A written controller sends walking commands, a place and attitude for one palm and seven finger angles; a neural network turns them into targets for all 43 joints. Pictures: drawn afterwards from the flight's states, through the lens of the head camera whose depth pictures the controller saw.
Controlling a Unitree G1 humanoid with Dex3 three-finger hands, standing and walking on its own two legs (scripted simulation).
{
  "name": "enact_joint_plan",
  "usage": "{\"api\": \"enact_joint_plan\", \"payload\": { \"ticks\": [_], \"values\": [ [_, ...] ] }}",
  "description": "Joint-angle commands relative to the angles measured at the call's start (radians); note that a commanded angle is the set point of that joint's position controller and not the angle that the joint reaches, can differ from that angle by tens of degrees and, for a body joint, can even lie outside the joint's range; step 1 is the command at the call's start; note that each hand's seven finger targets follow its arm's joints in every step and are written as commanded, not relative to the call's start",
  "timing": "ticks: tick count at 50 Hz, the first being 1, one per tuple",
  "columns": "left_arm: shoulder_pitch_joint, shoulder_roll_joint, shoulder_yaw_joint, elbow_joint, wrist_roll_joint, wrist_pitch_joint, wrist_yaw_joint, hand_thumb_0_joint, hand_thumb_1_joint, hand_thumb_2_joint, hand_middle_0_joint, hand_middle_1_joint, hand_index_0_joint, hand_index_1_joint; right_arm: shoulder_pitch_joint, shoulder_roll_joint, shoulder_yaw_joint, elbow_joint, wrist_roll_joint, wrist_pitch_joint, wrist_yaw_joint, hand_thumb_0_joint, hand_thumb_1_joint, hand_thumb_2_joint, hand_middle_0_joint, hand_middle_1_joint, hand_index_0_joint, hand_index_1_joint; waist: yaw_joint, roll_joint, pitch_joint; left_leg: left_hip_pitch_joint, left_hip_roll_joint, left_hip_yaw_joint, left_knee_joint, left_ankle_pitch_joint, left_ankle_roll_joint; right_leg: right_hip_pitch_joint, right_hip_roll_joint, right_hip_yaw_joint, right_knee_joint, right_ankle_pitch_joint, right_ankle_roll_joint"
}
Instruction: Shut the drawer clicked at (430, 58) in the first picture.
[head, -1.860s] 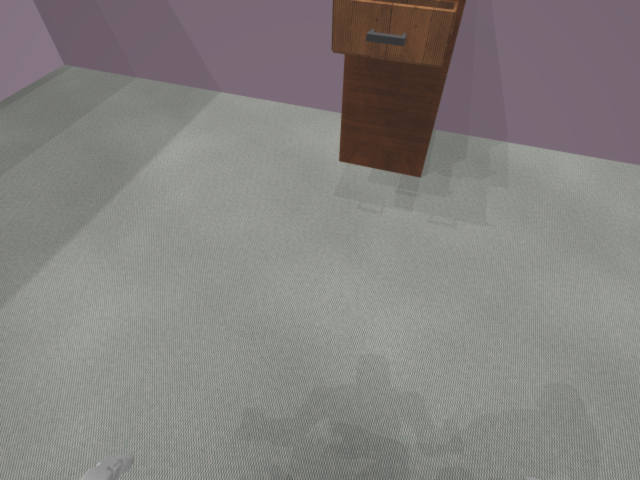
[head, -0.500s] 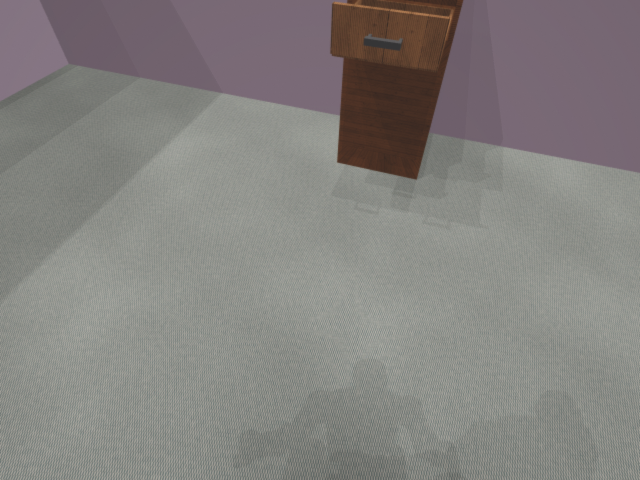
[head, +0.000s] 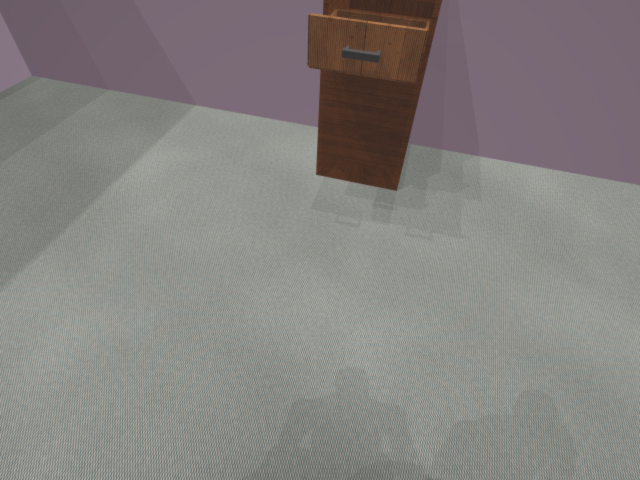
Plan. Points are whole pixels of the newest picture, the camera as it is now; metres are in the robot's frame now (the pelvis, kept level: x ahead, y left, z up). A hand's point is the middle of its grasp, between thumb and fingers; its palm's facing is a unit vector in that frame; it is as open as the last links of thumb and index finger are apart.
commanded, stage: walk to a spot facing it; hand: left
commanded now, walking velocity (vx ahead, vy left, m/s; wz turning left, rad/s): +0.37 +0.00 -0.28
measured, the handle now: (361, 52) +1.33 -0.04 +0.00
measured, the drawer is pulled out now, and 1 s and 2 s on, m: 0.29 0.29 0.29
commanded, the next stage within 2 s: turn to face it in 1.48 s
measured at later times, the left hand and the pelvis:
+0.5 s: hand (245, 475) +0.17 +0.12 -0.16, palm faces -0.04 -0.99 -0.13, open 7.4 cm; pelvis +0.18 -0.04 +0.01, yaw -5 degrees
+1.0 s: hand (237, 302) +0.46 +0.19 -0.16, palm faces -0.10 -0.98 -0.15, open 7.4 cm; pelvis +0.40 +0.02 +0.02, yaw -10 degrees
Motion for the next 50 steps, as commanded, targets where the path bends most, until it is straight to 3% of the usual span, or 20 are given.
{"api": "enact_joint_plan", "payload": {
  "ticks": [1, 4, 7, 8, 9, 10, 11, 12, 14, 16, 19, 29, 32, 33, 34, 35, 38, 40, 43, 50],
  "values": [
    [-0.205, 0.078, 0.025, -0.154, 0.005, -0.050, 0.011, 0.000, 0.900, 0.900, -0.200, -0.300, -0.200, -0.300, 0.224, -0.197, -0.067, 0.011, 0.001, -0.044, -0.026, 0.000, -0.900, -0.900, 0.200, 0.300, 0.200, 0.300, -0.124, 0.250, 0.194, 0.263, 0.358, -0.405, -0.352, 0.206, 0.230, -0.549, -0.043, -0.065, 0.324, -0.134, -0.003],
    [-0.234, 0.050, 0.034, -0.165, 0.002, -0.061, 0.003, 0.000, 0.900, 0.900, -0.200, -0.300, -0.200, -0.300, 0.219, -0.154, -0.061, 0.016, -0.007, -0.054, -0.032, 0.000, -0.900, -0.900, 0.200, 0.300, 0.200, 0.300, -0.099, 0.157, 0.182, 0.260, 0.363, -0.271, -0.288, 0.512, 0.223, -0.523, -0.121, -0.061, 0.312, -0.150, -0.005],
    [-0.088, 0.010, 0.038, -0.117, 0.000, -0.056, -0.015, 0.000, 0.900, 0.900, -0.200, -0.300, -0.200, -0.300, 0.096, -0.152, -0.061, -0.007, -0.007, -0.051, -0.030, 0.000, -0.900, -0.900, 0.200, 0.300, 0.200, 0.300, 0.003, 0.123, 0.109, 0.049, 0.243, -0.048, -0.196, 0.426, 0.121, -0.139, -0.076, -0.172, 0.038, 0.024, -0.013],
    [0.055, 0.015, 0.044, -0.065, 0.003, -0.056, -0.012, 0.000, 0.900, 0.900, -0.200, -0.300, -0.200, -0.300, 0.074, -0.158, -0.061, -0.006, 0.002, -0.051, -0.028, 0.000, -0.900, -0.900, 0.200, 0.300, 0.200, 0.300, 0.074, 0.087, 0.039, -0.027, 0.188, 0.021, -0.048, 0.486, 0.093, 0.072, -0.018, -0.221, -0.037, 0.155, -0.022],
    [0.218, 0.072, 0.059, -0.010, 0.009, -0.063, 0.000, 0.000, 0.900, 0.900, -0.200, -0.300, -0.200, -0.300, 0.067, -0.136, -0.061, -0.011, 0.015, -0.057, -0.021, 0.000, -0.900, -0.900, 0.200, 0.300, 0.200, 0.300, 0.140, -0.030, -0.040, -0.145, 0.128, 0.090, 0.170, 0.474, 0.059, 0.284, -0.059, -0.142, -0.081, 0.180, -0.046],
    [0.343, 0.181, 0.088, 0.021, 0.013, -0.078, 0.021, 0.000, 0.900, 0.900, -0.200, -0.300, -0.200, -0.300, 0.057, -0.060, -0.044, -0.044, 0.026, -0.067, -0.009, 0.000, -0.900, -0.900, 0.200, 0.300, 0.200, 0.300, 0.175, -0.307, -0.091, -0.378, 0.030, 0.124, 0.472, 0.067, 0.022, 0.424, -0.330, 0.264, -0.241, 0.082, -0.140],
    [0.343, 0.215, 0.088, 0.020, -0.007, -0.078, 0.028, 0.000, 0.900, 0.900, -0.200, -0.300, -0.200, -0.300, 0.016, -0.061, -0.047, -0.079, 0.020, -0.068, -0.009, 0.000, -0.900, -0.900, 0.200, 0.300, 0.200, 0.300, 0.151, -0.305, -0.088, -0.483, 0.005, 0.033, 0.657, -0.152, 0.026, 0.419, -0.443, 0.526, -0.362, 0.137, -0.204],
    [0.265, 0.200, 0.089, -0.001, -0.010, -0.075, 0.035, 0.000, 0.900, 0.900, -0.200, -0.300, -0.200, -0.300, -0.011, -0.065, -0.055, -0.078, 0.018, -0.062, -0.009, 0.000, -0.900, -0.900, 0.200, 0.300, 0.200, 0.300, 0.124, -0.149, -0.026, -0.532, 0.051, -0.013, 0.738, -0.108, 0.030, 0.379, -0.462, 0.504, -0.361, 0.106, -0.238],
    [0.132, 0.134, 0.066, -0.036, 0.000, -0.079, 0.039, 0.000, 0.900, 0.900, -0.200, -0.300, -0.200, -0.300, -0.063, -0.031, -0.055, -0.071, 0.008, -0.056, -0.003, 0.000, -0.900, -0.900, 0.200, 0.300, 0.200, 0.300, 0.073, -0.061, 0.111, -0.531, 0.113, -0.041, 0.725, 0.015, 0.025, 0.141, -0.408, 0.366, -0.369, 0.138, -0.195],
    [0.054, 0.074, 0.046, -0.053, 0.008, -0.083, 0.042, 0.000, 0.900, 0.900, -0.200, -0.300, -0.200, -0.300, 0.000, 0.003, -0.057, -0.045, -0.002, -0.029, 0.000, 0.000, -0.900, -0.900, 0.200, 0.300, 0.200, 0.300, 0.004, -0.028, 0.141, -0.454, 0.126, -0.026, 0.660, 0.081, 0.009, 0.003, -0.345, 0.198, -0.391, 0.205, -0.160],
    [0.029, 0.064, 0.041, -0.049, 0.010, -0.092, 0.044, 0.000, 0.900, 0.900, -0.200, -0.300, -0.200, -0.300, 0.031, 0.022, -0.062, -0.048, -0.002, -0.007, 0.010, 0.000, -0.900, -0.900, 0.200, 0.300, 0.200, 0.300, -0.041, -0.054, 0.148, -0.419, 0.123, 0.007, 0.540, 0.158, -0.015, -0.059, -0.287, 0.062, -0.428, 0.248, -0.141],
    [0.113, 0.082, 0.045, -0.007, 0.009, -0.099, 0.050, 0.000, 0.900, 0.900, -0.200, -0.300, -0.200, -0.300, -0.214, 0.008, -0.058, -0.169, 0.008, -0.036, 0.033, 0.000, -0.900, -0.900, 0.200, 0.300, 0.200, 0.300, 0.014, -0.070, 0.153, -0.355, 0.065, 0.064, 0.103, 0.216, 0.019, 0.146, -0.275, 0.007, -0.368, 0.529, -0.115],
    [0.083, 0.084, 0.052, -0.010, 0.005, -0.097, 0.049, 0.000, 0.900, 0.900, -0.200, -0.300, -0.200, -0.300, 0.062, -0.060, -0.079, -0.090, -0.003, -0.050, 0.011, 0.000, -0.900, -0.900, 0.200, 0.300, 0.200, 0.300, -0.114, 0.021, 0.008, 0.058, 0.015, 0.068, -0.035, 0.244, 0.056, 0.060, -0.210, -0.073, -0.005, 0.685, -0.069],
    [0.117, 0.040, 0.052, -0.027, -0.005, -0.093, 0.042, 0.000, 0.900, 0.900, -0.200, -0.300, -0.200, -0.300, 0.213, -0.167, -0.103, -0.058, -0.016, -0.055, -0.001, 0.000, -0.900, -0.900, 0.200, 0.300, 0.200, 0.300, -0.160, 0.218, -0.124, 0.301, 0.210, -0.190, -0.104, 0.215, 0.116, -0.118, -0.106, -0.141, 0.275, 0.381, -0.022],
    [0.145, 0.000, 0.041, -0.050, -0.012, -0.093, 0.031, 0.000, 0.900, 0.900, -0.200, -0.300, -0.200, -0.300, 0.289, -0.248, -0.120, -0.041, -0.012, -0.051, -0.007, 0.000, -0.900, -0.900, 0.200, 0.300, 0.200, 0.300, -0.147, 0.421, -0.197, 0.428, 0.441, -0.539, -0.264, 0.220, 0.207, -0.337, 0.016, -0.143, 0.613, -0.173, 0.006],
    [0.076, 0.036, 0.047, -0.066, -0.004, -0.093, 0.036, 0.000, 0.900, 0.900, -0.200, -0.300, -0.200, -0.300, 0.237, -0.215, -0.109, -0.046, 0.002, -0.040, -0.012, 0.000, -0.900, -0.900, 0.200, 0.300, 0.200, 0.300, -0.139, 0.260, -0.135, 0.341, 0.450, -0.558, -0.317, 0.128, 0.237, -0.392, -0.038, -0.046, 0.727, -0.151, -0.014],
    [-0.001, 0.000, 0.052, -0.049, 0.009, -0.076, 0.018, 0.000, 0.900, 0.900, -0.200, -0.300, -0.200, -0.300, 0.051, -0.063, -0.068, -0.090, 0.001, -0.061, -0.017, 0.000, -0.900, -0.900, 0.200, 0.300, 0.200, 0.300, -0.052, 0.069, 0.061, 0.025, 0.342, -0.275, -0.365, 0.169, 0.144, -0.389, -0.144, -0.029, 0.730, 0.081, 0.006],
    [0.049, -0.044, 0.048, -0.031, 0.016, -0.046, 0.016, 0.000, 0.900, 0.900, -0.200, -0.300, -0.200, -0.300, 0.041, -0.019, -0.057, -0.071, 0.004, -0.072, -0.020, 0.000, -0.900, -0.900, 0.200, 0.300, 0.200, 0.300, -0.007, 0.099, 0.093, -0.083, 0.275, -0.125, -0.394, 0.207, 0.094, -0.324, -0.145, -0.040, 0.677, 0.146, 0.020],
    [0.069, -0.055, 0.055, -0.032, 0.021, -0.020, 0.016, 0.000, 0.900, 0.900, -0.200, -0.300, -0.200, -0.300, 0.057, 0.000, -0.062, -0.071, 0.007, -0.080, -0.024, 0.000, -0.900, -0.900, 0.200, 0.300, 0.200, 0.300, 0.016, 0.097, 0.087, -0.080, 0.242, -0.039, -0.428, 0.252, 0.076, -0.362, -0.147, -0.043, 0.638, 0.234, 0.037],
    [-0.075, -0.023, 0.064, -0.081, 0.016, -0.004, 0.008, 0.000, 0.900, 0.900, -0.200, -0.300, -0.200, -0.300, 0.168, -0.019, -0.053, -0.024, 0.014, -0.082, -0.034, 0.000, -0.900, -0.900, 0.200, 0.300, 0.200, 0.300, -0.011, 0.099, 0.129, 0.099, 0.253, 0.029, -0.429, 0.403, 0.060, -0.547, -0.158, -0.057, 0.515, 0.320, 0.055]
  ]
}}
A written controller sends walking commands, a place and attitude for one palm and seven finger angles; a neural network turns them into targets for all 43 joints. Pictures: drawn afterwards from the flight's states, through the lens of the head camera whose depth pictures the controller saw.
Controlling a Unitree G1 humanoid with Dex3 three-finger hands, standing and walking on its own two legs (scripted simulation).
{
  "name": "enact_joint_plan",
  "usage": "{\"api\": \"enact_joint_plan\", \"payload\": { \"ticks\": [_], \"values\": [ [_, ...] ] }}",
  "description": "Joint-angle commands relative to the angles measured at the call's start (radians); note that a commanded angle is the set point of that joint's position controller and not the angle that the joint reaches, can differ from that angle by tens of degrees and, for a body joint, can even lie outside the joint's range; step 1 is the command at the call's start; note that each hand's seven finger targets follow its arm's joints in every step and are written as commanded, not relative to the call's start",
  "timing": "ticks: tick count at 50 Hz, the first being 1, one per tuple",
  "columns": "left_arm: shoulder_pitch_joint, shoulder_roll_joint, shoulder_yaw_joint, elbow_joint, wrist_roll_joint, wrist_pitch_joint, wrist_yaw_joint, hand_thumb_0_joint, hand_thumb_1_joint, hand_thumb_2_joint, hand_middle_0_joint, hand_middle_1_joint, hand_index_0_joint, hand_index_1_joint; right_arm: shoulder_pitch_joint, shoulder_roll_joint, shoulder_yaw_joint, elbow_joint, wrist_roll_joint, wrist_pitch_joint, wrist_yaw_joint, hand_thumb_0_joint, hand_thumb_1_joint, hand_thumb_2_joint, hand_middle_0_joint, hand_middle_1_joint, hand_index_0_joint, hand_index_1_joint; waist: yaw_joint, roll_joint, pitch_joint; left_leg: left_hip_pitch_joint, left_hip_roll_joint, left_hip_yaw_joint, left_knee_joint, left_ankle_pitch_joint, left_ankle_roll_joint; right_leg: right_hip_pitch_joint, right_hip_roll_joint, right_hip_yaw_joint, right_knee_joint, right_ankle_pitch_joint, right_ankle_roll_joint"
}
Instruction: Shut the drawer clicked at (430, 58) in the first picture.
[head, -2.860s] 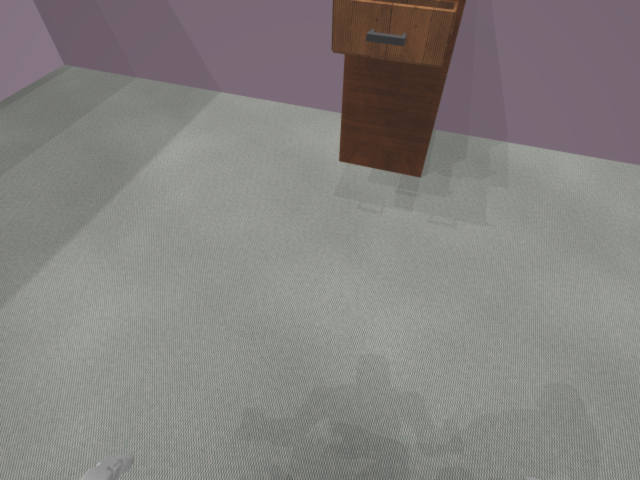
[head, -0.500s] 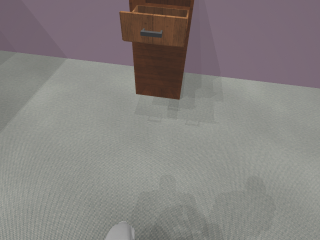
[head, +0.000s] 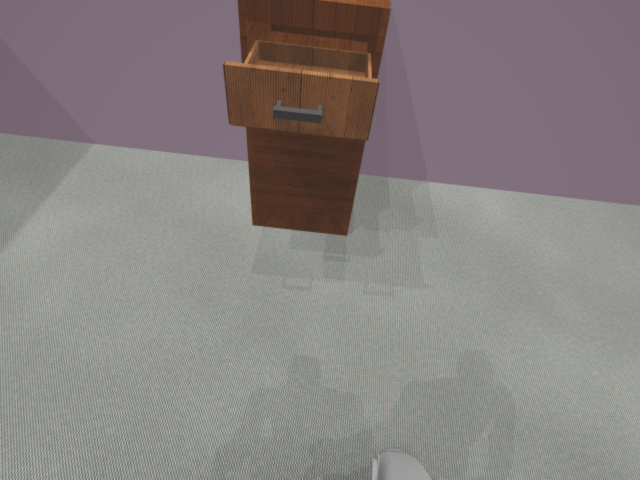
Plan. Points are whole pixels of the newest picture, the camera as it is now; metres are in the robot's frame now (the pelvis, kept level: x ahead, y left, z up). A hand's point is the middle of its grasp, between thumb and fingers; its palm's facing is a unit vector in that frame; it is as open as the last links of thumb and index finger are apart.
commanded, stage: walk to a spot facing it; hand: left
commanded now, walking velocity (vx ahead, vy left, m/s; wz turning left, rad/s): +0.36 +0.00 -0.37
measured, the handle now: (298, 110) +0.93 +0.12 -0.02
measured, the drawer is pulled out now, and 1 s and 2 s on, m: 0.29 0.29 0.29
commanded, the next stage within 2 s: turn to face it in 0.48 s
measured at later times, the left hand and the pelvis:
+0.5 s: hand (274, 373) +0.32 +0.09 -0.18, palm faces -0.06 -0.98 -0.19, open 7.2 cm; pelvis +0.21 -0.08 -0.02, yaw -7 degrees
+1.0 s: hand (263, 371) +0.33 +0.11 -0.19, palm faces +0.05 -0.99 -0.14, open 7.4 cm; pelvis +0.35 -0.05 -0.01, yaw -2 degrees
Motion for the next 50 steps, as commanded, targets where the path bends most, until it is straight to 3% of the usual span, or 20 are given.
{"api": "enact_joint_plan", "payload": {
  "ticks": [1, 11, 14, 16, 17, 18, 19, 22, 25, 29, 36, 38, 39, 40, 41, 42, 43, 45, 47, 50],
  "values": [
    [-0.012, 0.003, -0.007, -0.040, 0.000, 0.002, -0.005, 0.000, 0.900, 0.900, -0.200, -0.300, -0.200, -0.300, 0.116, -0.080, -0.008, -0.007, 0.001, -0.024, -0.005, 0.000, -0.900, -0.900, 0.200, 0.300, 0.200, 0.300, -0.020, 0.115, 0.104, 0.039, 0.307, -0.170, -0.189, 0.249, -0.033, -0.125, -0.027, -0.001, -0.073, 0.028, 0.008],
    [-0.258, -0.029, -0.032, -0.116, -0.004, -0.022, -0.016, 0.000, 0.900, 0.900, -0.200, -0.300, -0.200, -0.300, 0.276, -0.077, -0.003, 0.074, -0.022, -0.008, -0.009, 0.000, -0.900, -0.900, 0.200, 0.300, 0.200, 0.300, -0.096, 0.153, 0.165, 0.196, 0.339, -0.090, -0.120, 0.494, 0.035, -0.057, 0.017, -0.130, -0.424, -0.114, -0.058],
    [-0.149, -0.018, -0.029, -0.093, -0.004, -0.037, -0.010, 0.000, 0.900, 0.900, -0.200, -0.300, -0.200, -0.300, 0.246, -0.103, -0.006, 0.071, -0.019, -0.002, -0.008, 0.000, -0.900, -0.900, 0.200, 0.300, 0.200, 0.300, -0.036, 0.177, 0.087, 0.202, 0.335, -0.025, 0.047, 0.872, 0.022, 0.140, 0.096, -0.196, -0.516, -0.187, -0.104],
    [0.097, 0.037, -0.009, -0.017, 0.002, -0.056, -0.002, 0.000, 0.900, 0.900, -0.200, -0.300, -0.200, -0.300, 0.182, -0.128, -0.014, 0.053, -0.006, -0.002, -0.002, 0.000, -0.900, -0.900, 0.200, 0.300, 0.200, 0.300, 0.081, 0.152, -0.065, 0.088, 0.292, 0.027, 0.350, 0.876, -0.029, 0.505, 0.125, -0.199, -0.630, -0.055, -0.130],
    [0.226, 0.126, 0.016, 0.021, 0.005, -0.068, 0.010, 0.000, 0.900, 0.900, -0.200, -0.300, -0.200, -0.300, 0.189, -0.094, -0.010, 0.031, 0.006, -0.002, 0.012, 0.000, -0.900, -0.900, 0.200, 0.300, 0.200, 0.300, 0.128, -0.010, -0.171, -0.189, 0.243, 0.034, 0.615, 0.533, -0.064, 0.802, -0.048, 0.017, -0.655, -0.026, -0.191],
    [0.318, 0.214, 0.038, 0.040, -0.011, -0.069, 0.022, 0.000, 0.900, 0.900, -0.200, -0.300, -0.200, -0.300, 0.192, -0.040, -0.003, -0.003, 0.014, -0.008, 0.012, 0.000, -0.900, -0.900, 0.200, 0.300, 0.200, 0.300, 0.125, -0.192, -0.276, -0.465, 0.057, -0.014, 0.951, -0.299, -0.118, 1.001, -0.326, 0.498, -0.756, 0.176, -0.327],
    [0.274, 0.232, 0.039, 0.034, -0.029, -0.063, 0.030, 0.000, 0.900, 0.900, -0.200, -0.300, -0.200, -0.300, 0.104, -0.063, -0.009, -0.021, 0.013, -0.001, 0.010, 0.000, -0.900, -0.900, 0.200, 0.300, 0.200, 0.300, 0.114, -0.083, -0.225, -0.539, 0.079, -0.170, 1.084, -0.318, -0.087, 0.936, -0.343, 0.503, -0.829, 0.191, -0.354],
    [0.068, 0.084, -0.005, -0.007, -0.026, -0.072, 0.033, 0.000, 0.900, 0.900, -0.200, -0.300, -0.200, -0.300, 0.033, -0.013, -0.017, -0.025, -0.003, 0.024, 0.014, 0.000, -0.900, -0.900, 0.200, 0.300, 0.200, 0.300, 0.006, 0.066, 0.036, -0.487, 0.184, -0.231, 1.000, -0.093, -0.089, 0.482, -0.237, 0.218, -0.920, 0.084, -0.218],
    [0.037, 0.023, -0.021, -0.011, -0.009, -0.092, 0.037, 0.000, 0.900, 0.900, -0.200, -0.300, -0.200, -0.300, 0.116, 0.020, -0.013, -0.002, -0.015, 0.059, 0.016, 0.000, -0.900, -0.900, 0.200, 0.300, 0.200, 0.300, -0.065, 0.009, 0.067, -0.429, 0.184, -0.219, 0.884, -0.047, -0.110, 0.354, -0.179, 0.041, -0.956, 0.168, -0.179],
    [0.037, 0.046, -0.026, -0.009, -0.011, -0.098, 0.034, 0.000, 0.900, 0.900, -0.200, -0.300, -0.200, -0.300, 0.029, 0.009, -0.013, -0.046, -0.012, 0.069, 0.031, 0.000, -0.900, -0.900, 0.200, 0.300, 0.200, 0.300, -0.065, -0.020, 0.058, -0.434, 0.177, -0.200, 0.688, 0.025, -0.124, 0.360, -0.147, -0.034, -0.962, 0.202, -0.179],
    [0.125, 0.070, -0.037, 0.029, -0.010, -0.080, 0.039, 0.000, 0.900, 0.900, -0.200, -0.300, -0.200, -0.300, -0.158, -0.014, 0.002, -0.100, -0.008, 0.054, 0.037, 0.000, -0.900, -0.900, 0.200, 0.300, 0.200, 0.300, -0.004, -0.062, 0.058, -0.350, 0.095, -0.141, 0.358, 0.045, -0.099, 0.533, -0.150, -0.092, -0.842, 0.500, -0.138],
    [0.124, 0.077, -0.035, 0.031, -0.011, -0.068, 0.046, 0.000, 0.900, 0.900, -0.200, -0.300, -0.200, -0.300, -0.124, -0.036, 0.002, -0.089, -0.011, 0.052, 0.032, 0.000, -0.900, -0.900, 0.200, 0.300, 0.200, 0.300, -0.025, -0.041, 0.037, -0.244, 0.070, -0.142, 0.260, 0.088, -0.086, 0.546, -0.142, -0.107, -0.743, 0.516, -0.115],
    [0.124, 0.076, -0.038, 0.031, -0.014, -0.061, 0.048, 0.000, 0.900, 0.900, -0.200, -0.300, -0.200, -0.300, -0.058, -0.058, -0.002, -0.066, -0.014, 0.048, 0.028, 0.000, -0.900, -0.900, 0.200, 0.300, 0.200, 0.300, -0.050, -0.018, -0.006, -0.134, 0.066, -0.152, 0.192, 0.249, -0.078, 0.530, -0.112, -0.132, -0.637, 0.477, -0.085],
    [0.148, 0.056, -0.043, 0.028, -0.021, -0.058, 0.048, 0.000, 0.900, 0.900, -0.200, -0.300, -0.200, -0.300, 0.017, -0.118, -0.014, -0.051, -0.019, 0.040, 0.022, 0.000, -0.900, -0.900, 0.200, 0.300, 0.200, 0.300, -0.069, 0.097, -0.080, 0.041, 0.147, -0.230, 0.164, 0.498, -0.038, 0.438, -0.061, -0.157, -0.494, 0.285, -0.046],
    [0.186, 0.020, -0.048, 0.017, -0.033, -0.058, 0.046, 0.000, 0.900, 0.900, -0.200, -0.300, -0.200, -0.300, 0.085, -0.199, -0.030, -0.047, -0.020, 0.037, 0.013, 0.000, -0.900, -0.900, 0.200, 0.300, 0.200, 0.300, -0.078, 0.289, -0.164, 0.203, 0.333, -0.455, 0.138, 0.735, 0.079, 0.268, 0.045, -0.193, -0.292, -0.190, -0.005],
    [0.161, 0.025, -0.054, -0.008, -0.026, -0.056, 0.045, 0.000, 0.900, 0.900, -0.200, -0.300, -0.200, -0.300, 0.113, -0.235, -0.035, -0.036, -0.010, 0.046, 0.011, 0.000, -0.900, -0.900, 0.200, 0.300, 0.200, 0.300, -0.084, 0.323, -0.165, 0.179, 0.422, -0.547, 0.055, 0.695, 0.171, 0.216, 0.082, -0.133, -0.062, -0.570, -0.013],
    [0.112, 0.036, -0.048, -0.020, -0.022, -0.050, 0.043, 0.000, 0.900, 0.900, -0.200, -0.300, -0.200, -0.300, 0.076, -0.215, -0.032, -0.038, -0.009, 0.047, 0.002, 0.000, -0.900, -0.900, 0.200, 0.300, 0.200, 0.300, -0.081, 0.285, -0.107, 0.128, 0.415, -0.574, -0.007, 0.478, 0.189, 0.136, 0.055, -0.074, 0.024, -0.541, -0.019],
    [0.058, 0.038, -0.035, -0.018, -0.012, -0.046, 0.030, 0.000, 0.900, 0.900, -0.200, -0.300, -0.200, -0.300, -0.036, -0.154, -0.021, -0.069, -0.008, 0.042, 0.000, 0.000, -0.900, -0.900, 0.200, 0.300, 0.200, 0.300, -0.055, 0.214, -0.022, -0.035, 0.350, -0.512, -0.072, 0.154, 0.137, 0.112, 0.001, -0.025, 0.021, -0.416, -0.022],
    [0.103, 0.011, -0.034, 0.001, -0.005, -0.035, 0.018, 0.000, 0.900, 0.900, -0.200, -0.300, -0.200, -0.300, -0.103, -0.123, -0.019, -0.090, -0.010, 0.037, 0.005, 0.000, -0.900, -0.900, 0.200, 0.300, 0.200, 0.300, -0.014, 0.149, -0.012, -0.161, 0.283, -0.417, -0.117, -0.004, 0.085, 0.210, -0.004, -0.041, -0.063, -0.331, -0.018],
    [0.140, -0.020, -0.036, 0.005, -0.002, -0.016, 0.018, 0.000, 0.900, 0.900, -0.200, -0.300, -0.200, -0.300, -0.112, -0.131, -0.029, -0.100, -0.011, 0.039, 0.007, 0.000, -0.900, -0.900, 0.200, 0.300, 0.200, 0.300, -0.003, 0.170, 0.001, -0.223, 0.253, -0.392, -0.167, -0.160, 0.083, 0.248, 0.000, -0.066, -0.173, -0.293, -0.011]
  ]
}}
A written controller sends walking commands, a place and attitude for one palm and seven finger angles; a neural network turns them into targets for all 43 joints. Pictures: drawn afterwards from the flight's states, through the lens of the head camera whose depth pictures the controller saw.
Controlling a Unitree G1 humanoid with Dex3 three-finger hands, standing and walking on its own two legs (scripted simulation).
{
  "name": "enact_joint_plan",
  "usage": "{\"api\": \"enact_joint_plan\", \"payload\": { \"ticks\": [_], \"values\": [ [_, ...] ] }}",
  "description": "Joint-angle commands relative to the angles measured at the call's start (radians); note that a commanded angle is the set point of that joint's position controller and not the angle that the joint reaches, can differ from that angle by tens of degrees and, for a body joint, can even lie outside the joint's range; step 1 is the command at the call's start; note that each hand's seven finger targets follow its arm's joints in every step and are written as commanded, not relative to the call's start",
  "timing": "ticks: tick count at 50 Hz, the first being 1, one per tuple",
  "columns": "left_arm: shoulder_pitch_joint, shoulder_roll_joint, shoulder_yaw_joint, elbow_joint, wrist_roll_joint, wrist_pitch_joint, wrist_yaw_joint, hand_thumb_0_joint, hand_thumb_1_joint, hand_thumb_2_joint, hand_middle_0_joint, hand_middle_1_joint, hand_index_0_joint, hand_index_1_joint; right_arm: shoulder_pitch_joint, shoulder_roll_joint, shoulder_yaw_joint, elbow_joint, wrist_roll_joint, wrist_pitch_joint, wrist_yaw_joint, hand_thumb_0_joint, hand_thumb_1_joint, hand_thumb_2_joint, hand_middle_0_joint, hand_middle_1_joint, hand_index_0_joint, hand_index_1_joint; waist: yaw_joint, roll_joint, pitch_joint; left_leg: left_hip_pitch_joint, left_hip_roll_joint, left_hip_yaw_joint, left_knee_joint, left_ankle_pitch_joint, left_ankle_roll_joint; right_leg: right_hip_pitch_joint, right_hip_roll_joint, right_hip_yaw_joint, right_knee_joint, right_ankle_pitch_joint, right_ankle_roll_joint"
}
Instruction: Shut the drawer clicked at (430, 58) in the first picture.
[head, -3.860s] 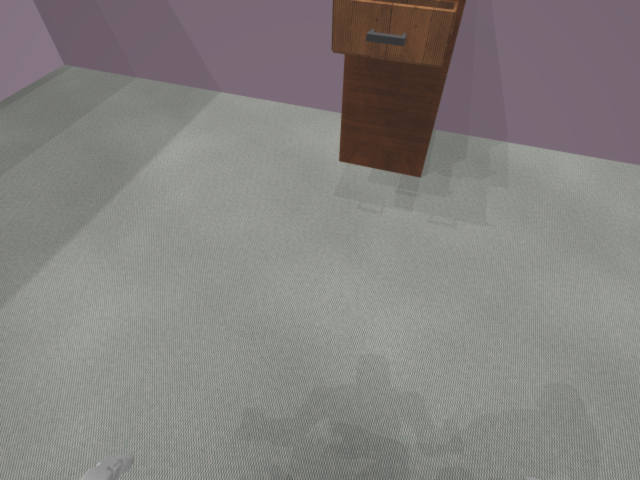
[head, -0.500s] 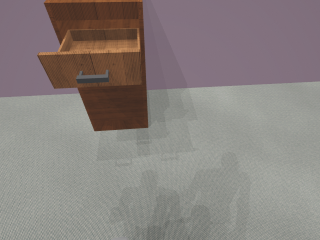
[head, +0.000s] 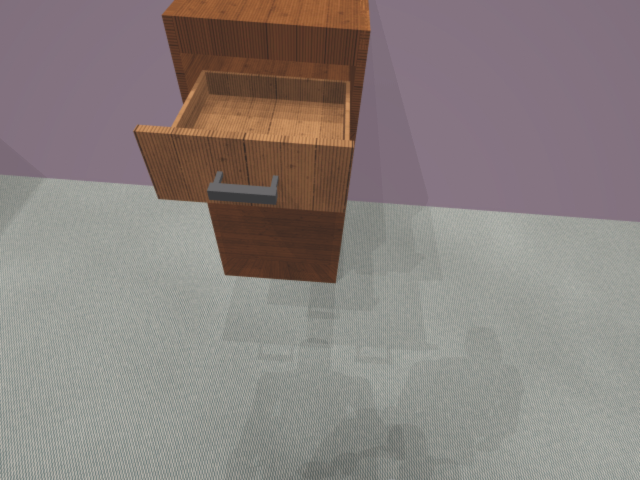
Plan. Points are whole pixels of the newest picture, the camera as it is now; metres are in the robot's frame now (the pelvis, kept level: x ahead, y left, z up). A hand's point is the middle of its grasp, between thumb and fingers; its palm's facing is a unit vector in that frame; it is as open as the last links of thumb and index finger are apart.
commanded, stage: take the last steps up to it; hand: left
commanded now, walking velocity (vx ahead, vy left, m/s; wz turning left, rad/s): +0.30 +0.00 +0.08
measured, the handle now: (245, 186) +0.58 +0.19 +0.00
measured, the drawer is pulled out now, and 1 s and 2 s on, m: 0.29 0.29 0.29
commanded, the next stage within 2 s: come to a stop and stand still in 0.90 s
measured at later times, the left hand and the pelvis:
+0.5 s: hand out of the picture +0.02 +0.10 -0.15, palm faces +0.18 -0.97 -0.17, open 7.4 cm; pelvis +0.10 -0.04 +0.02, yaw +4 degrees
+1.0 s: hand (209, 375) +0.29 +0.20 -0.16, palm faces +0.11 -0.97 -0.20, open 7.4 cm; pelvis +0.24 +0.01 +0.01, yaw +3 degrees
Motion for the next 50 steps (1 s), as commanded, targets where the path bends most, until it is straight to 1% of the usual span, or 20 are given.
{"api": "enact_joint_plan", "payload": {
  "ticks": [1, 5, 7, 9, 10, 11, 12, 15, 18, 25, 29, 31, 32, 33, 34, 35, 36, 39, 42, 50],
  "values": [
    [0.069, 0.031, 0.011, -0.055, 0.007, -0.005, 0.002, 0.000, 0.900, 0.900, -0.200, -0.300, -0.200, -0.300, 0.087, -0.131, -0.031, -0.015, -0.003, -0.001, 0.005, 0.000, -0.900, -0.900, 0.200, 0.300, 0.200, 0.300, -0.018, 0.136, -0.037, -0.025, 0.236, -0.269, -0.346, -0.258, 0.114, 0.001, -0.025, 0.004, -0.121, 0.053, 0.010],
    [0.036, 0.027, 0.010, -0.083, 0.008, -0.008, 0.000, 0.000, 0.900, 0.900, -0.200, -0.300, -0.200, -0.300, 0.102, -0.151, -0.042, -0.007, -0.007, 0.007, 0.011, 0.000, -0.900, -0.900, 0.200, 0.300, 0.200, 0.300, -0.025, 0.144, -0.014, -0.051, 0.245, -0.296, -0.347, -0.369, 0.122, 0.066, -0.008, -0.016, -0.294, 0.047, 0.012],
    [0.078, 0.031, 0.012, -0.071, 0.009, -0.015, -0.001, 0.000, 0.900, 0.900, -0.200, -0.300, -0.200, -0.300, 0.091, -0.156, -0.046, -0.003, -0.006, 0.013, 0.014, 0.000, -0.900, -0.900, 0.200, 0.300, 0.200, 0.300, 0.000, 0.103, -0.021, -0.093, 0.228, -0.284, -0.301, -0.421, 0.103, 0.172, 0.022, -0.034, -0.411, 0.084, 0.016],
    [0.178, 0.049, 0.020, -0.035, 0.012, -0.026, 0.003, 0.000, 0.900, 0.900, -0.200, -0.300, -0.200, -0.300, 0.075, -0.132, -0.045, -0.006, -0.002, 0.020, 0.016, 0.000, -0.900, -0.900, 0.200, 0.300, 0.200, 0.300, 0.041, 0.027, -0.009, -0.188, 0.150, -0.222, -0.166, -0.479, 0.047, 0.326, 0.031, -0.025, -0.597, 0.106, 0.015],
    [0.220, 0.104, 0.031, -0.029, 0.021, -0.033, 0.011, 0.000, 0.900, 0.900, -0.200, -0.300, -0.200, -0.300, 0.068, -0.080, -0.037, -0.018, 0.006, 0.021, 0.021, 0.000, -0.900, -0.900, 0.200, 0.300, 0.200, 0.300, 0.066, -0.135, 0.023, -0.319, 0.059, -0.129, 0.050, -0.453, 0.000, 0.376, -0.100, 0.171, -0.754, -0.102, -0.026],
    [0.252, 0.197, 0.050, -0.033, 0.019, -0.035, 0.021, 0.000, 0.900, 0.900, -0.200, -0.300, -0.200, -0.300, 0.031, -0.030, -0.027, -0.061, 0.005, 0.020, 0.031, 0.000, -0.900, -0.900, 0.200, 0.300, 0.200, 0.300, 0.086, -0.363, 0.068, -0.464, -0.022, -0.009, 0.303, -0.378, -0.040, 0.369, -0.327, 0.521, -0.980, -0.385, -0.129],
    [0.248, 0.216, 0.050, -0.047, 0.005, -0.035, 0.031, 0.000, 0.900, 0.900, -0.200, -0.300, -0.200, -0.300, -0.035, -0.081, -0.035, -0.087, -0.009, 0.022, 0.037, 0.000, -0.900, -0.900, 0.200, 0.300, 0.200, 0.300, 0.087, -0.230, 0.109, -0.466, 0.024, -0.089, 0.442, -0.327, -0.037, 0.255, -0.393, 0.608, -1.060, -0.450, -0.177],
    [0.111, 0.133, 0.035, -0.063, 0.002, -0.059, 0.029, 0.000, 0.900, 0.900, -0.200, -0.300, -0.200, -0.300, 0.045, -0.073, -0.046, -0.035, -0.013, 0.024, 0.048, 0.000, -0.900, -0.900, 0.200, 0.300, 0.200, 0.300, -0.008, -0.108, 0.099, -0.395, 0.081, -0.110, 0.551, -0.128, -0.046, 0.193, -0.277, 0.361, -0.981, -0.168, -0.127],
    [0.120, 0.097, 0.022, -0.055, -0.002, -0.075, 0.023, 0.000, 0.900, 0.900, -0.200, -0.300, -0.200, -0.300, 0.090, -0.031, -0.041, -0.007, -0.009, 0.025, 0.052, 0.000, -0.900, -0.900, 0.200, 0.300, 0.200, 0.300, -0.026, -0.065, 0.076, -0.342, 0.080, -0.075, 0.530, -0.012, -0.068, 0.216, -0.190, 0.147, -0.939, 0.149, -0.094],
    [0.221, 0.095, 0.015, 0.005, 0.002, -0.088, 0.026, 0.000, 0.900, 0.900, -0.200, -0.300, -0.200, -0.300, -0.041, -0.027, -0.027, -0.051, -0.003, 0.018, 0.055, 0.000, -0.900, -0.900, 0.200, 0.300, 0.200, 0.300, 0.020, -0.094, 0.063, -0.361, 0.097, -0.043, 0.325, -0.006, -0.077, 0.353, -0.213, 0.098, -0.898, 0.423, -0.131],
    [0.223, 0.114, 0.021, 0.024, 0.007, -0.077, 0.028, 0.000, 0.900, 0.900, -0.200, -0.300, -0.200, -0.300, -0.086, -0.016, -0.015, -0.064, -0.001, 0.002, 0.058, 0.000, -0.900, -0.900, 0.200, 0.300, 0.200, 0.300, 0.038, -0.135, 0.039, -0.220, 0.059, -0.006, 0.146, -0.060, -0.052, 0.362, -0.210, 0.075, -0.825, 0.547, -0.125],
    [0.206, 0.118, 0.025, 0.029, 0.003, -0.071, 0.028, 0.000, 0.900, 0.900, -0.200, -0.300, -0.200, -0.300, -0.028, -0.029, -0.015, -0.044, -0.002, -0.007, 0.050, 0.000, -0.900, -0.900, 0.200, 0.300, 0.200, 0.300, 0.009, -0.128, 0.004, -0.086, 0.023, 0.023, 0.048, -0.043, -0.037, 0.352, -0.184, 0.048, -0.732, 0.633, -0.108],
    [0.193, 0.117, 0.025, 0.031, 0.000, -0.068, 0.027, 0.000, 0.900, 0.900, -0.200, -0.300, -0.200, -0.300, 0.060, -0.047, -0.020, -0.012, -0.006, -0.014, 0.042, 0.000, -0.900, -0.900, 0.200, 0.300, 0.200, 0.300, -0.032, -0.090, -0.031, 0.065, 0.002, 0.041, -0.025, 0.007, -0.033, 0.306, -0.154, 0.015, -0.612, 0.690, -0.085],
    [0.193, 0.099, 0.020, 0.026, -0.007, -0.066, 0.025, 0.000, 0.900, 0.900, -0.200, -0.300, -0.200, -0.300, 0.184, -0.096, -0.029, 0.023, -0.010, -0.021, 0.030, 0.000, -0.900, -0.900, 0.200, 0.300, 0.200, 0.300, -0.080, -0.017, -0.113, 0.274, 0.049, -0.011, -0.066, 0.091, -0.013, 0.217, -0.113, -0.010, -0.429, 0.638, -0.057],
    [0.225, 0.049, 0.014, 0.013, -0.017, -0.065, 0.021, 0.000, 0.900, 0.900, -0.200, -0.300, -0.200, -0.300, 0.293, -0.207, -0.052, 0.043, -0.018, -0.028, 0.015, 0.000, -0.900, -0.900, 0.200, 0.300, 0.200, 0.300, -0.109, 0.208, -0.238, 0.506, 0.300, -0.303, -0.065, 0.273, 0.071, -0.003, -0.001, -0.079, -0.182, 0.251, -0.009],
    [0.179, 0.038, 0.004, -0.015, -0.014, -0.066, 0.022, 0.000, 0.900, 0.900, -0.200, -0.300, -0.200, -0.300, 0.356, -0.247, -0.057, 0.059, -0.003, -0.017, 0.007, 0.000, -0.900, -0.900, 0.200, 0.300, 0.200, 0.300, -0.122, 0.286, -0.268, 0.552, 0.438, -0.460, -0.153, 0.438, 0.154, -0.137, 0.054, -0.027, 0.051, -0.136, -0.003],
    [0.122, 0.059, 0.015, -0.030, -0.006, -0.060, 0.027, 0.000, 0.900, 0.900, -0.200, -0.300, -0.200, -0.300, 0.319, -0.225, -0.051, 0.053, 0.000, -0.009, 0.005, 0.000, -0.900, -0.900, 0.200, 0.300, 0.200, 0.300, -0.112, 0.174, -0.187, 0.449, 0.441, -0.402, -0.172, 0.388, 0.181, -0.166, 0.012, 0.026, 0.139, -0.131, -0.024],
    [0.048, 0.041, 0.022, -0.018, -0.001, -0.043, 0.013, 0.000, 0.900, 0.900, -0.200, -0.300, -0.200, -0.300, 0.165, -0.102, -0.017, 0.028, -0.001, -0.027, -0.003, 0.000, -0.900, -0.900, 0.200, 0.300, 0.200, 0.300, -0.052, 0.128, -0.020, 0.190, 0.338, -0.245, -0.241, 0.374, 0.111, -0.159, -0.052, 0.067, 0.161, 0.058, 0.000],
    [0.091, 0.010, 0.021, -0.013, 0.002, -0.022, 0.009, 0.000, 0.900, 0.900, -0.200, -0.300, -0.200, -0.300, 0.138, -0.066, -0.015, 0.022, 0.000, -0.041, -0.006, 0.000, -0.900, -0.900, 0.200, 0.300, 0.200, 0.300, -0.006, 0.122, -0.023, 0.109, 0.271, -0.114, -0.261, 0.443, 0.085, -0.086, -0.040, 0.040, 0.066, 0.135, 0.014],
    [-0.071, 0.040, 0.015, -0.102, 0.004, -0.004, 0.002, 0.000, 0.900, 0.900, -0.200, -0.300, -0.200, -0.300, 0.140, -0.122, -0.024, 0.022, -0.011, -0.016, 0.002, 0.000, -0.900, -0.900, 0.200, 0.300, 0.200, 0.300, -0.023, 0.142, 0.021, 0.111, 0.275, -0.113, -0.268, 0.236, 0.116, -0.019, -0.020, -0.003, -0.328, 0.162, 0.018]
  ]
}}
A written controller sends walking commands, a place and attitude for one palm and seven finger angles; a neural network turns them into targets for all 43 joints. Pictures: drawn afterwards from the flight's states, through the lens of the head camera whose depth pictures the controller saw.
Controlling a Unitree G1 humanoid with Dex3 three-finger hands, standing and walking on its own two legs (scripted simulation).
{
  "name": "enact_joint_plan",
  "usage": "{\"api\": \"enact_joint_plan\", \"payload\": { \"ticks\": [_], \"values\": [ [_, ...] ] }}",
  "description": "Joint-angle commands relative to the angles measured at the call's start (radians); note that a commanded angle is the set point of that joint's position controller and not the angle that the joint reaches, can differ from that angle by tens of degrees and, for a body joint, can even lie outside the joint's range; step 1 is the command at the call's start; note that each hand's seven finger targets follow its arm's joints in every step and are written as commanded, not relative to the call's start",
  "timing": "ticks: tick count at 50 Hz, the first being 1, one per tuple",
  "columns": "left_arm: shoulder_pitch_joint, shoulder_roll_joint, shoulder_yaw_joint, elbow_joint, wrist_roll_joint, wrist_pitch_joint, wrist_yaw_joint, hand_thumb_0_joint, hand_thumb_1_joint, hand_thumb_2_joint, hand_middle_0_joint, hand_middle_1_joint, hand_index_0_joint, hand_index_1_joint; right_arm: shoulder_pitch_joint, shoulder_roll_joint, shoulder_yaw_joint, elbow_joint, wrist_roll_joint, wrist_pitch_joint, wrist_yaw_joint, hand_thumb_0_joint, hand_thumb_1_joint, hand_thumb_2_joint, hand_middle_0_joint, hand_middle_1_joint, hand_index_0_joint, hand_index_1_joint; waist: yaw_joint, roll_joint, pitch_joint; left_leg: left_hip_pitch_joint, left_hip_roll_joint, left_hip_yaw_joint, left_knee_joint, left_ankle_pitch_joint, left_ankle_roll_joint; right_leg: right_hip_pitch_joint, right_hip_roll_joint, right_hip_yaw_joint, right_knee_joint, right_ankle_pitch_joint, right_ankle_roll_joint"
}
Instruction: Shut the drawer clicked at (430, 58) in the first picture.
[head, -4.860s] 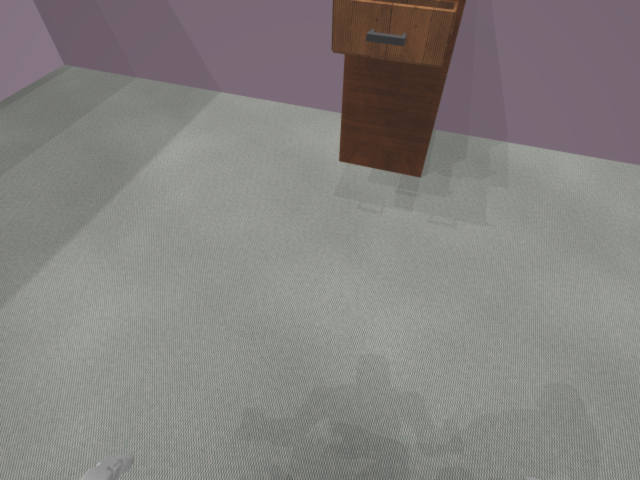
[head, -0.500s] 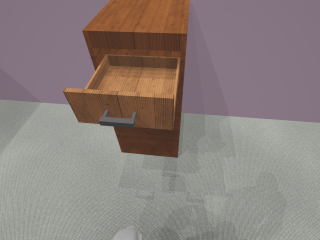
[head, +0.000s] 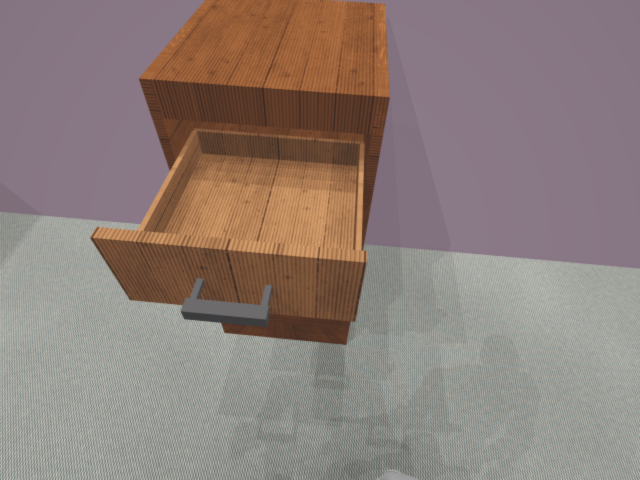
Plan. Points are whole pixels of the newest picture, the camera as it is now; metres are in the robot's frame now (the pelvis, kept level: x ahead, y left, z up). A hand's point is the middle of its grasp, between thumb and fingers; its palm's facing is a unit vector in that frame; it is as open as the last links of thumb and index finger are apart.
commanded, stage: come to a stop and stand still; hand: left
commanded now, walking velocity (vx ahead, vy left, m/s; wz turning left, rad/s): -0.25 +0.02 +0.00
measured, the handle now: (229, 300) +0.35 +0.16 -0.01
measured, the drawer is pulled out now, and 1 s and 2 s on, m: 0.29 0.29 0.29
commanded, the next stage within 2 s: look again from close up in 1.28 s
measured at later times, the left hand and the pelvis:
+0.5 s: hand out of the picture +0.05 +0.18 -0.18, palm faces +0.08 -0.97 -0.23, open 7.3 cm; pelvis -0.01 -0.01 -0.01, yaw +1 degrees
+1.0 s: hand out of the picture -0.09 +0.16 -0.17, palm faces +0.04 -0.98 -0.19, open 7.4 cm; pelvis -0.06 +0.00 +0.00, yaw +0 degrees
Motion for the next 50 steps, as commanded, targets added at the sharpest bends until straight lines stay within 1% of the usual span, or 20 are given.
{"api": "enact_joint_plan", "payload": {
  "ticks": [1, 4, 5, 6, 7, 9, 13, 17, 21, 24, 25, 27, 28, 29, 33, 39, 43, 44, 45, 50],
  "values": [
    [0.054, -0.003, -0.013, -0.035, 0.004, -0.002, 0.000, 0.000, 0.900, 0.900, -0.200, -0.300, -0.200, -0.300, 0.054, -0.131, -0.029, -0.020, -0.005, 0.003, -0.001, 0.000, -0.900, -0.900, 0.200, 0.300, 0.200, 0.300, -0.007, 0.151, 0.042, -0.069, 0.276, -0.159, -0.103, 0.325, 0.139, 0.112, 0.016, -0.011, -0.195, 0.017, 0.001],
    [0.165, 0.046, -0.013, 0.009, 0.004, -0.026, 0.016, 0.000, 0.900, 0.900, -0.200, -0.300, -0.200, -0.300, 0.053, -0.095, -0.014, 0.000, 0.007, 0.010, -0.003, 0.000, -0.900, -0.900, 0.200, 0.300, 0.200, 0.300, 0.048, 0.017, -0.036, -0.097, 0.158, -0.087, 0.092, 0.263, 0.018, 0.360, -0.001, 0.028, -0.479, 0.368, 0.012],
    [0.170, 0.115, -0.009, 0.015, 0.005, -0.038, 0.026, 0.000, 0.900, 0.900, -0.200, -0.300, -0.200, -0.300, 0.094, -0.050, -0.005, 0.000, 0.019, 0.013, -0.001, 0.000, -0.900, -0.900, 0.200, 0.300, 0.200, 0.300, 0.024, -0.127, -0.105, -0.189, 0.098, -0.069, 0.154, 0.004, -0.033, 0.473, -0.151, 0.207, -0.466, 0.669, -0.035],
    [0.157, 0.164, -0.006, 0.012, -0.004, -0.036, 0.026, 0.000, 0.900, 0.900, -0.200, -0.300, -0.200, -0.300, 0.135, -0.047, -0.006, 0.005, 0.024, 0.028, -0.001, 0.000, -0.900, -0.900, 0.200, 0.300, 0.200, 0.300, 0.002, -0.187, -0.122, -0.175, 0.046, -0.059, 0.214, -0.243, -0.061, 0.450, -0.273, 0.263, -0.492, 0.847, -0.125],
    [0.134, 0.173, -0.007, -0.005, -0.005, -0.028, 0.027, 0.000, 0.900, 0.900, -0.200, -0.300, -0.200, -0.300, 0.141, -0.051, -0.013, 0.006, 0.025, 0.044, -0.006, 0.000, -0.900, -0.900, 0.200, 0.300, 0.200, 0.300, -0.001, -0.112, -0.107, -0.153, 0.047, -0.083, 0.288, -0.317, -0.062, 0.405, -0.301, 0.240, -0.497, 0.959, -0.176],
    [0.095, 0.154, 0.001, -0.001, -0.005, -0.025, 0.044, 0.000, 0.900, 0.900, -0.200, -0.300, -0.200, -0.300, 0.117, -0.055, -0.014, 0.016, 0.026, 0.066, -0.013, 0.000, -0.900, -0.900, 0.200, 0.300, 0.200, 0.300, 0.010, -0.200, -0.126, -0.193, 0.056, -0.128, 0.424, -0.341, -0.069, 0.415, -0.282, 0.240, -0.475, 1.039, -0.216],
    [0.038, 0.148, 0.012, -0.027, 0.001, -0.003, 0.053, 0.000, 0.900, 0.900, -0.200, -0.300, -0.200, -0.300, 0.088, -0.042, -0.021, 0.014, 0.025, 0.091, -0.011, 0.000, -0.900, -0.900, 0.200, 0.300, 0.200, 0.300, 0.007, -0.059, -0.113, -0.220, 0.036, -0.162, 0.539, -0.282, -0.076, 0.355, -0.258, 0.186, -0.499, 0.835, -0.223],
    [-0.005, 0.156, 0.021, -0.048, 0.006, 0.011, 0.049, 0.000, 0.900, 0.900, -0.200, -0.300, -0.200, -0.300, 0.092, -0.043, -0.032, -0.002, 0.019, 0.107, 0.002, 0.000, -0.900, -0.900, 0.200, 0.300, 0.200, 0.300, 0.002, -0.103, -0.085, -0.203, 0.028, -0.155, 0.543, -0.219, -0.080, 0.249, -0.224, 0.171, -0.580, 0.448, -0.199],
    [-0.009, 0.165, 0.027, -0.056, 0.014, 0.021, 0.044, 0.000, 0.900, 0.900, -0.200, -0.300, -0.200, -0.300, 0.084, -0.048, -0.029, -0.023, 0.016, 0.094, 0.010, 0.000, -0.900, -0.900, 0.200, 0.300, 0.200, 0.300, 0.010, -0.154, -0.077, -0.173, 0.025, -0.138, 0.381, -0.205, -0.066, 0.227, -0.199, 0.206, -0.631, 0.095, -0.176],
    [-0.027, 0.156, 0.025, -0.054, 0.006, 0.033, 0.041, 0.000, 0.900, 0.900, -0.200, -0.300, -0.200, -0.300, 0.162, -0.037, -0.022, 0.001, 0.016, 0.079, 0.009, 0.000, -0.900, -0.900, 0.200, 0.300, 0.200, 0.300, -0.031, -0.125, -0.071, 0.009, 0.005, -0.106, 0.080, -0.058, -0.054, 0.116, -0.143, 0.183, -0.593, -0.096, -0.109],
    [-0.018, 0.130, 0.015, -0.052, -0.001, 0.037, 0.036, 0.000, 0.900, 0.900, -0.200, -0.300, -0.200, -0.300, 0.176, -0.053, -0.020, 0.009, 0.015, 0.073, 0.006, 0.000, -0.900, -0.900, 0.200, 0.300, 0.200, 0.300, -0.033, -0.047, -0.057, 0.041, 0.024, -0.136, -0.006, -0.047, -0.047, 0.072, -0.092, 0.148, -0.529, -0.140, -0.070],
    [0.013, 0.043, 0.001, -0.069, -0.012, 0.050, 0.029, 0.000, 0.900, 0.900, -0.200, -0.300, -0.200, -0.300, 0.097, -0.153, -0.036, -0.048, 0.001, 0.068, 0.001, 0.000, -0.900, -0.900, 0.200, 0.300, 0.200, 0.300, -0.013, 0.303, 0.030, -0.205, 0.289, -0.462, -0.260, -0.260, 0.053, 0.065, 0.064, 0.005, -0.249, -0.142, 0.006],
    [0.004, 0.052, 0.003, -0.064, -0.008, 0.049, 0.027, 0.000, 0.900, 0.900, -0.200, -0.300, -0.200, -0.300, 0.001, -0.166, -0.028, -0.078, -0.002, 0.068, -0.004, 0.000, -0.900, -0.900, 0.200, 0.300, 0.200, 0.300, 0.008, 0.274, 0.070, -0.355, 0.315, -0.483, -0.301, -0.294, 0.105, 0.127, 0.064, 0.049, -0.133, -0.122, 0.001],
    [0.012, 0.062, 0.004, -0.040, 0.004, 0.060, 0.029, 0.000, 0.900, 0.900, -0.200, -0.300, -0.200, -0.300, -0.058, -0.145, -0.023, -0.080, 0.001, 0.061, -0.009, 0.000, -0.900, -0.900, 0.200, 0.300, 0.200, 0.300, 0.018, 0.316, 0.081, -0.374, 0.273, -0.420, -0.311, -0.245, 0.093, 0.143, 0.055, 0.092, -0.059, -0.110, 0.001],
    [0.122, 0.049, -0.001, 0.015, 0.003, 0.047, 0.023, 0.000, 0.900, 0.900, -0.200, -0.300, -0.200, -0.300, -0.062, -0.116, -0.007, -0.066, 0.009, 0.052, -0.019, 0.000, -0.900, -0.900, 0.200, 0.300, 0.200, 0.300, 0.043, 0.162, 0.052, -0.194, 0.192, -0.278, -0.202, 0.009, 0.093, 0.072, 0.072, 0.091, 0.055, -0.061, 0.009],
    [0.120, 0.017, -0.035, 0.031, -0.011, 0.021, 0.033, 0.000, 0.900, 0.900, -0.200, -0.300, -0.200, -0.300, 0.071, -0.127, -0.014, 0.008, 0.012, 0.045, -0.021, 0.000, -0.900, -0.900, 0.200, 0.300, 0.200, 0.300, -0.015, 0.140, -0.051, 0.062, 0.218, -0.320, -0.072, 0.408, 0.123, 0.187, 0.056, 0.049, -0.378, -0.084, 0.022],
    [0.177, 0.072, -0.042, 0.084, -0.010, -0.005, 0.041, 0.000, 0.900, 0.900, -0.200, -0.300, -0.200, -0.300, 0.042, -0.068, -0.001, 0.009, 0.033, 0.041, -0.012, 0.000, -0.900, -0.900, 0.200, 0.300, 0.200, 0.300, -0.022, -0.028, -0.046, -0.041, 0.079, -0.201, 0.005, 0.174, -0.011, 0.322, -0.080, 0.186, -0.564, 0.315, -0.041],
    [0.172, 0.065, -0.045, 0.085, -0.010, -0.005, 0.039, 0.000, 0.900, 0.900, -0.200, -0.300, -0.200, -0.300, 0.040, -0.064, 0.002, 0.014, 0.029, 0.041, -0.008, 0.000, -0.900, -0.900, 0.200, 0.300, 0.200, 0.300, -0.026, -0.006, -0.046, -0.010, 0.071, -0.198, -0.007, 0.199, -0.017, 0.300, -0.074, 0.170, -0.546, 0.333, -0.050],
    [0.166, 0.058, -0.046, 0.092, -0.012, -0.014, 0.040, 0.000, 0.900, 0.900, -0.200, -0.300, -0.200, -0.300, 0.038, -0.068, 0.002, 0.028, 0.022, 0.046, -0.010, 0.000, -0.900, -0.900, 0.200, 0.300, 0.200, 0.300, -0.026, -0.117, -0.056, 0.008, 0.079, -0.193, 0.005, 0.207, -0.022, 0.294, -0.046, 0.171, -0.544, 0.345, -0.050],
    [0.152, 0.033, -0.052, 0.091, -0.016, -0.006, 0.040, 0.000, 0.900, 0.900, -0.200, -0.300, -0.200, -0.300, 0.052, -0.069, 0.009, 0.064, 0.020, 0.055, -0.007, 0.000, -0.900, -0.900, 0.200, 0.300, 0.200, 0.300, -0.027, -0.032, 0.054, 0.001, 0.084, -0.198, -0.048, 0.090, -0.022, 0.193, -0.017, 0.167, -0.612, 0.016, -0.042]
  ]
}}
